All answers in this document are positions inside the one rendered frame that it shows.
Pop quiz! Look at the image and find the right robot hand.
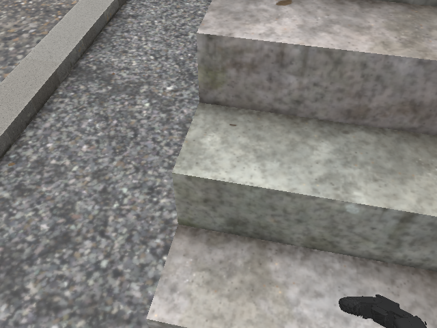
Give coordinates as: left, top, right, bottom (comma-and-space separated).
339, 295, 427, 328

